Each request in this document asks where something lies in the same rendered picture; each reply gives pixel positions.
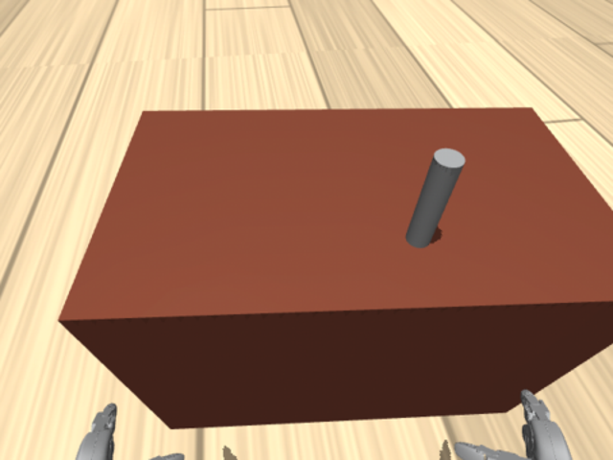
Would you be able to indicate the left robot hand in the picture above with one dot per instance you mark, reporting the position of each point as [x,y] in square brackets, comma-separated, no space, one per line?
[99,445]

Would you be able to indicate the right robot hand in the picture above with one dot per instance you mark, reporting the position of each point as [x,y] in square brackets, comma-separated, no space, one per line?
[544,439]

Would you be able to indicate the can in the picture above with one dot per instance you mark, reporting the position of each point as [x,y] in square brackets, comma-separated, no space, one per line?
[439,183]

